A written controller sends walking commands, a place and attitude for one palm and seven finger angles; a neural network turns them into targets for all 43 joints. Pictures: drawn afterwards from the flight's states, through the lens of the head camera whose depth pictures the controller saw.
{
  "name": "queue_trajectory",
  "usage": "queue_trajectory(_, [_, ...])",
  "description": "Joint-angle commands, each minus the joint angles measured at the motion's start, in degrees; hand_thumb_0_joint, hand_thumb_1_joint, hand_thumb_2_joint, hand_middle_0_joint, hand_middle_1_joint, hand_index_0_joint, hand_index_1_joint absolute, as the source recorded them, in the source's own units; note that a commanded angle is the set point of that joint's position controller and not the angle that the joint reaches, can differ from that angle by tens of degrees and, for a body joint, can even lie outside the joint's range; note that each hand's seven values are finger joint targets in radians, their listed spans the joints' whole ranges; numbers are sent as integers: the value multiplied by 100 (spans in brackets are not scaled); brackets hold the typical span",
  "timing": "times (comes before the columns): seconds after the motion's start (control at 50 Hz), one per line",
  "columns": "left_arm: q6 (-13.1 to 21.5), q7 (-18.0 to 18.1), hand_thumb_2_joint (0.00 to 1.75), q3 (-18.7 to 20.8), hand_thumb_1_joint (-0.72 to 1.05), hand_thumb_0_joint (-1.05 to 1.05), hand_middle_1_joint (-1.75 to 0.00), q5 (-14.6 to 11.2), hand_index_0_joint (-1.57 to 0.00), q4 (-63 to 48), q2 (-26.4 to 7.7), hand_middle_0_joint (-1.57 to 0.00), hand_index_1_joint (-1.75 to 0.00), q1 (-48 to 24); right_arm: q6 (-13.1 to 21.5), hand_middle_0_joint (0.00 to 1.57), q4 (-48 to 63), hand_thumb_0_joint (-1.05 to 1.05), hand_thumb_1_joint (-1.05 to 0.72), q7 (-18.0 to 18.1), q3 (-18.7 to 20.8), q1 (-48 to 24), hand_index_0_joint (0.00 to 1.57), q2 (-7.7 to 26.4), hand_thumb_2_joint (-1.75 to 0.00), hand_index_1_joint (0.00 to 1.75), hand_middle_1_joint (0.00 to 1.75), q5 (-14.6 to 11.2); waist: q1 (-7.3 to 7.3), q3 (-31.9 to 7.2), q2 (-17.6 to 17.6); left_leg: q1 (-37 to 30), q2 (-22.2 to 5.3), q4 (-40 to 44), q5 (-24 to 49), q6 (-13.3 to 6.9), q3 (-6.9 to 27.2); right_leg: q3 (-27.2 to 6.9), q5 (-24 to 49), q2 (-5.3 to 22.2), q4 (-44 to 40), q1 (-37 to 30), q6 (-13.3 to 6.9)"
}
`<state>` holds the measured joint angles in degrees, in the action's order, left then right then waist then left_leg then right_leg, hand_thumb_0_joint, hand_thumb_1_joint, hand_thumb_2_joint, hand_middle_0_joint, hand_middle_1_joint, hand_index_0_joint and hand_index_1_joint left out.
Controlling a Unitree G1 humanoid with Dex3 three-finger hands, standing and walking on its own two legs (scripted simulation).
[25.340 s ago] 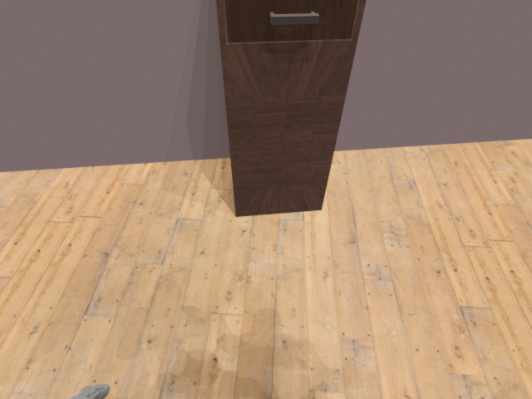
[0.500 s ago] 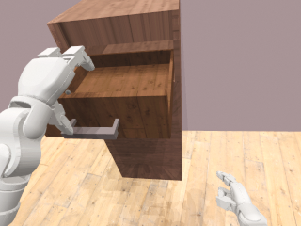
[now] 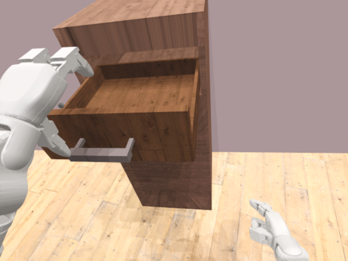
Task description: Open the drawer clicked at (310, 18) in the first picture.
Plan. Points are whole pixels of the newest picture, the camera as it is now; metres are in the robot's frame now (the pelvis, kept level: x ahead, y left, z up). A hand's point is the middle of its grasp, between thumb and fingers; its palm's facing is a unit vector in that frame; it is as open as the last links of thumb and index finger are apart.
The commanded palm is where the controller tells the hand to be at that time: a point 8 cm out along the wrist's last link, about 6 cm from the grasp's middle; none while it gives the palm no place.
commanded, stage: draw the hand back to the body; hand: left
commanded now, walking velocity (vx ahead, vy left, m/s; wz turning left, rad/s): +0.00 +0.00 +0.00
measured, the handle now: (102, 148) +0.29 +0.21 +0.15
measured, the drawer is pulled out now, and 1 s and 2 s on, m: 0.29 0.29 0.29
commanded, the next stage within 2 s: step back with the hand held close in 1.32 s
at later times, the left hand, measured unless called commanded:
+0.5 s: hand (26, 102) +0.21 +0.20 +0.34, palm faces +0.50 -0.70 -0.50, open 13.5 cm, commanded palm +0.16 +0.25 +0.34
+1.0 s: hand out of the picture +0.22 +0.26 +0.35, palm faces +0.61 -0.73 -0.30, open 9.7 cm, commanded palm +0.16 +0.30 +0.33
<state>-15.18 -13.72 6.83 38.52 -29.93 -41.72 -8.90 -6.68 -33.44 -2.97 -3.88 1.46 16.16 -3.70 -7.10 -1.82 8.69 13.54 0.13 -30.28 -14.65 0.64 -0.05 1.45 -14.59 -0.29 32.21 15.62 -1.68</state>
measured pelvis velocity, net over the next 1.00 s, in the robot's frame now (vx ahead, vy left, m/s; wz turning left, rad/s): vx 0.03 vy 0.02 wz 0.00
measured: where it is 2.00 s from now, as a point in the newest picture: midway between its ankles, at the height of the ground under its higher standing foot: outside the picture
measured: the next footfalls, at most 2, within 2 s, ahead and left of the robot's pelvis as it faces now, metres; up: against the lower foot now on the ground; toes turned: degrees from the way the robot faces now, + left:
none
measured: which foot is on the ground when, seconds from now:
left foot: down 0.00-1.00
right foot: down 0.00-1.00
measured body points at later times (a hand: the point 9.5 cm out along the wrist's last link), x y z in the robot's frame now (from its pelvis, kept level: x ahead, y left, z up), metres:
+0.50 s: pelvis +0.00 +0.00 +0.00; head -0.01 -0.02 +0.45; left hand +0.18 +0.24 +0.36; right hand +0.23 -0.19 -0.07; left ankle +0.02 +0.13 -0.73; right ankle +0.03 -0.10 -0.73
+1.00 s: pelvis +0.03 +0.02 +0.01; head +0.01 +0.00 +0.46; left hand +0.18 +0.30 +0.36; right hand +0.23 -0.19 -0.08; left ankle +0.02 +0.13 -0.73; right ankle +0.03 -0.10 -0.73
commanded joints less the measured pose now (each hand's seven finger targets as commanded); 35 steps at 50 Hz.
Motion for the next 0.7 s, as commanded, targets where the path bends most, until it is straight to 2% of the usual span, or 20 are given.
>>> queue_trajectory(0.0, [-75,145,30,1153,-50,0,-120,-57,-30,-264,-1201,-30,-120,-1072,342,20,1072,0,-90,11,129,-1252,20,386,-90,30,30,-58,59,-809,-831,264,15,444,759,-109,-101,-179,579,120,-673,-680,196])
queue_trajectory(0.04, [-41,96,30,1185,-50,0,-120,-213,-30,-265,-1270,-30,-120,-999,405,20,1086,0,-90,79,175,-1267,20,472,-90,30,30,-123,117,-787,-739,208,-26,359,624,-90,-81,-314,551,169,-694,-653,175])
queue_trajectory(0.1, [23,29,30,1170,-50,0,-120,-104,-30,-410,-1260,-30,-120,-742,408,20,1145,0,-90,78,144,-1246,20,443,-90,30,30,-50,79,-837,-956,329,28,380,498,-134,-97,-285,296,200,-712,-730,240])
queue_trajectory(0.14, [91,37,30,1337,-50,0,-120,-176,-30,-967,-1523,-30,-120,-838,504,20,1195,0,-90,148,181,-1353,20,483,-90,30,30,-85,85,-1135,-587,145,23,243,601,-127,-95,-429,496,234,-649,-841,195])
queue_trajectory(0.16, [114,1,30,1239,-50,0,-120,-40,-30,-1192,-1405,-30,-120,-969,546,20,1245,0,-90,126,98,-1416,20,350,-90,30,30,15,-27,-1504,-523,172,123,225,782,-135,-91,-401,598,262,-521,-1087,185])
queue_trajectory(0.18, [112,10,30,1361,-50,0,-120,-53,-30,-1090,-1495,-30,-120,-689,527,20,1154,0,-90,152,149,-1313,20,341,-90,30,30,25,44,-1279,-539,147,90,274,771,-146,-103,-337,580,219,-570,-942,207])
queue_trajectory(0.22, [150,30,30,1680,-50,0,-120,-1,-30,-1429,-1889,-30,-120,-689,546,20,1192,0,-90,193,144,-1337,20,391,-90,30,30,64,-44,-1416,-483,124,116,265,865,-145,-87,-347,661,220,-536,-1026,200])
queue_trajectory(0.24, [162,103,30,2066,-50,0,-120,-121,-30,-1563,-2315,-30,-120,-681,598,20,1145,0,-90,245,182,-1343,20,490,-90,30,30,21,-45,-1451,-208,70,52,190,912,-113,-40,-448,809,225,-539,-1071,145])
queue_trajectory(0.26, [132,51,30,1794,-50,0,-120,39,-30,-1327,-1999,-30,-120,-796,607,20,1155,0,-90,214,78,-1369,20,322,-90,30,30,92,-98,-1505,-270,178,131,217,981,-100,-40,-371,709,235,-479,-1103,145])
queue_trajectory(0.3, [130,93,30,2002,-50,0,-120,-88,-30,-927,-2080,-30,-120,-524,590,20,1021,0,-90,221,146,-1202,20,402,-90,30,30,68,-24,-924,-388,253,43,353,824,-83,-1,-234,547,165,-641,-733,165])
queue_trajectory(0.32, [1323,789,32,2205,-47,0,-118,-3662,-30,-1862,42,-30,-118,-1454,986,20,1262,0,-90,381,182,-531,20,-91,-90,30,30,105,640,-183,-1454,-231,3,268,202,-188,-26,-14,221,-34,-1257,-149,98])
queue_trajectory(0.34, [1800,1218,33,2890,-43,0,-115,-3800,-29,-1112,-873,-29,-115,-726,1232,20,785,0,-90,538,132,-513,20,136,-90,30,30,210,606,62,-1959,-269,-93,246,-173,-178,32,-245,-168,-52,-1465,-72,96])
queue_trajectory(0.36, [1940,1322,34,2506,-40,0,-113,-3801,-29,-636,-217,-29,-113,-236,1331,20,752,0,-90,579,106,-585,20,88,-90,30,30,247,573,302,-1743,-135,-70,292,-349,-199,12,-133,-332,-24,-1451,45,111])
queue_trajectory(0.38, [2074,1430,36,2881,-36,0,-111,-4139,-29,-654,-198,-29,-111,78,1341,20,680,0,-90,619,197,-430,20,125,-90,30,30,230,486,39,-1856,-215,-91,355,-189,-183,7,-45,-290,46,-1473,-200,141])
queue_trajectory(0.44, [2532,1666,40,3065,-26,0,-104,-4416,-28,-825,-165,-28,-104,-112,1531,20,431,0,-90,649,286,-337,20,191,-90,30,30,215,434,-300,-277,-600,-96,530,-217,-85,-84,-59,-147,121,-1405,-492,97])
queue_trajectory(0.46, [2627,1716,42,2831,-22,0,-102,-4479,-28,-917,315,-28,-102,-48,1564,20,525,0,-90,633,237,-281,20,54,-90,30,30,241,389,-515,-173,-616,-71,643,-111,-93,-91,32,-56,111,-1362,-682,88])
queue_trajectory(0.54, [2805,1857,48,2639,-8,0,-93,-4544,-27,-1095,475,-27,-93,104,1704,20,436,0,-90,634,327,-226,20,195,-90,30,30,252,380,-157,-199,-591,-161,838,102,-106,-43,32,96,70,-1367,-734,48])
queue_trajectory(0.56, [2866,1858,50,2317,-5,0,-91,-4532,-27,-1310,878,-27,-91,7,1750,20,501,0,-90,622,307,-265,20,119,-90,30,30,273,391,-207,-124,-629,-125,896,130,-137,-68,45,34,47,-1412,-738,52])
queue_trajectory(0.6, [2969,1926,52,2283,2,0,-86,-4456,-26,-1789,848,-26,-86,65,1855,20,516,0,-90,610,337,-253,20,159,-90,30,30,301,364,-402,15,-722,-122,909,497,-159,-28,64,420,26,-1264,-900,11])
queue_trajectory(0.68, [3112,2038,58,2551,17,0,-77,-4378,-25,-2354,654,-25,-77,644,1975,20,478,0,-90,595,406,-192,20,143,-90,30,30,377,275,-862,-212,-813,-133,776,1412,-128,-11,97,1326,19,-1012,-1301,-32])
